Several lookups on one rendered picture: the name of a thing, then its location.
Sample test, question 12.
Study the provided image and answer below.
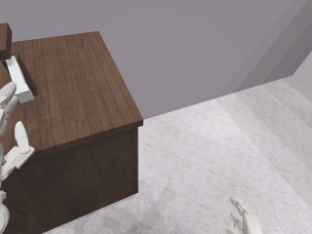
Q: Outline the left robot forearm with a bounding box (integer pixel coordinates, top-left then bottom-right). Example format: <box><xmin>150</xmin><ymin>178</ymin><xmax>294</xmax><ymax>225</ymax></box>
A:
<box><xmin>0</xmin><ymin>190</ymin><xmax>10</xmax><ymax>234</ymax></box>

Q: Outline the right robot hand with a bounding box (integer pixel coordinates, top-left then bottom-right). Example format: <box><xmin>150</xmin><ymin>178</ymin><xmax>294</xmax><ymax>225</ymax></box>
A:
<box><xmin>226</xmin><ymin>195</ymin><xmax>264</xmax><ymax>234</ymax></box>

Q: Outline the tap lever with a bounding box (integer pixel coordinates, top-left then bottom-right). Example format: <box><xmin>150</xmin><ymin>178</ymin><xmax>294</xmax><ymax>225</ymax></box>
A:
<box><xmin>5</xmin><ymin>56</ymin><xmax>34</xmax><ymax>103</ymax></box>

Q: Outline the left robot hand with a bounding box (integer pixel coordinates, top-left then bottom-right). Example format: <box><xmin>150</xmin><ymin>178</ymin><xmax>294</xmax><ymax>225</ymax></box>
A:
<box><xmin>0</xmin><ymin>81</ymin><xmax>35</xmax><ymax>188</ymax></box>

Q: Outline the counter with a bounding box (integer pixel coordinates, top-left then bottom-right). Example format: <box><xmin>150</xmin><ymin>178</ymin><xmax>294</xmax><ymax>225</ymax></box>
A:
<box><xmin>0</xmin><ymin>22</ymin><xmax>143</xmax><ymax>234</ymax></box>

